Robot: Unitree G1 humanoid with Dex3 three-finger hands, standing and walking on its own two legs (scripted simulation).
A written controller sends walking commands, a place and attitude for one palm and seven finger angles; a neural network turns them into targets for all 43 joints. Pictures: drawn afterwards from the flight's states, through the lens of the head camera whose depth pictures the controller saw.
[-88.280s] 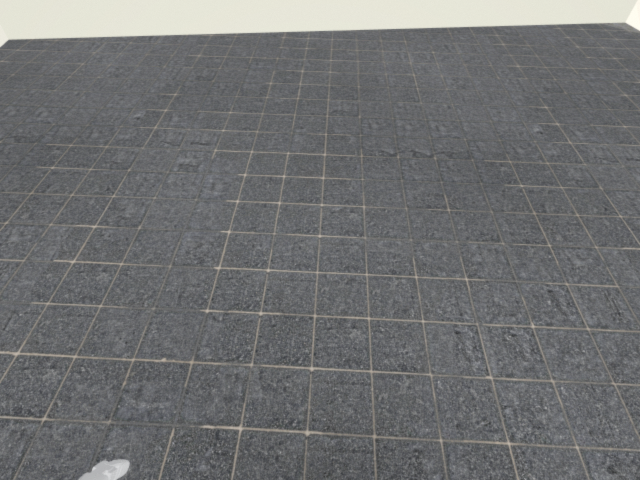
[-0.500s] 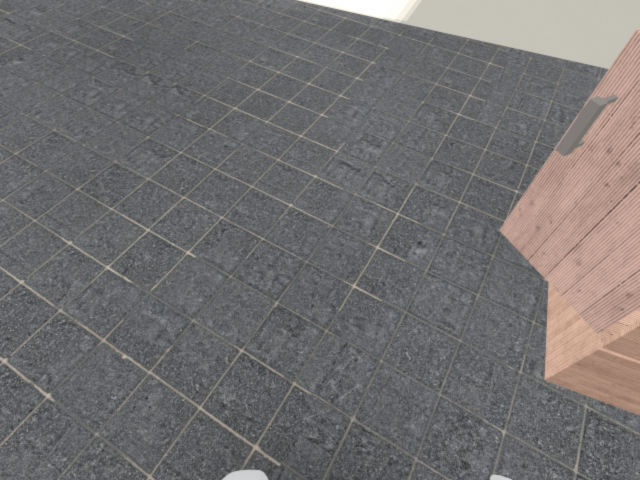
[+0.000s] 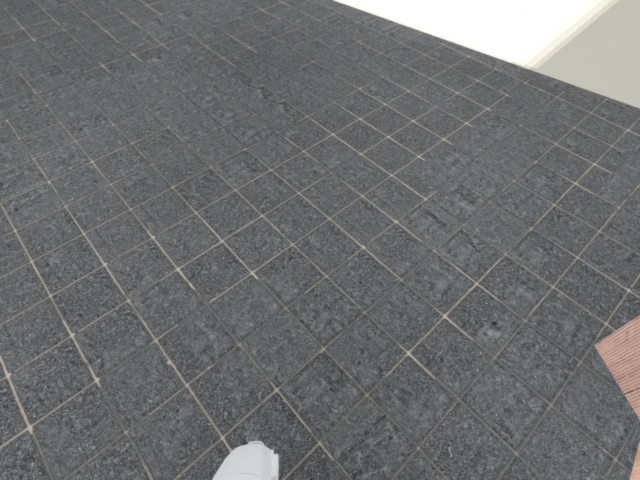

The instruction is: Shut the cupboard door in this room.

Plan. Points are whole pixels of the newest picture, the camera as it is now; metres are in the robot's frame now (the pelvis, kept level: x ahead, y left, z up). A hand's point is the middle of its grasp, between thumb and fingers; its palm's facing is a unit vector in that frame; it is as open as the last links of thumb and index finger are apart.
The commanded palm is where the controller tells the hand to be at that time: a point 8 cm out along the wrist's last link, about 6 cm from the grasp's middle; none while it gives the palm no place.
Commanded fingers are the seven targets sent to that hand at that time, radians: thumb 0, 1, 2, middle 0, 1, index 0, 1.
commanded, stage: walk to a spot facing it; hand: left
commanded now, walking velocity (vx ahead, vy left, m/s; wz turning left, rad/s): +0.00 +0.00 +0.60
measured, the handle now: out of the picture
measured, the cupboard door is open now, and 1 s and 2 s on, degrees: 48 48 48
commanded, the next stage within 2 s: turn to face it in 0.04 s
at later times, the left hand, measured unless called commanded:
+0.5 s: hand (163, 471) +0.15 +0.23 -0.18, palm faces +0.05 -0.98 -0.19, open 7.4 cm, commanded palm none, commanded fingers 0.00 0.90 0.90 -0.20 -0.30 -0.20 -0.30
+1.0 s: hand (182, 365) +0.31 +0.25 -0.19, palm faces -0.27 -0.94 -0.22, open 7.4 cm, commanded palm none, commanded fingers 0.00 0.90 0.90 -0.20 -0.30 -0.20 -0.30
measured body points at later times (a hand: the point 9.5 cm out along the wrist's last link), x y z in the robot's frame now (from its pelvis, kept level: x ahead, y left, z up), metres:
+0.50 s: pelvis +0.12 +0.05 +0.00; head +0.15 +0.06 +0.44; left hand +0.15 +0.28 -0.16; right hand +0.22 -0.18 -0.14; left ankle +0.13 +0.12 -0.74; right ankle +0.12 -0.10 -0.70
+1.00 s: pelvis +0.17 +0.07 -0.01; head +0.22 +0.08 +0.43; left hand +0.32 +0.30 -0.17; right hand +0.17 -0.20 -0.14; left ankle +0.22 +0.17 -0.74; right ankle +0.10 -0.06 -0.71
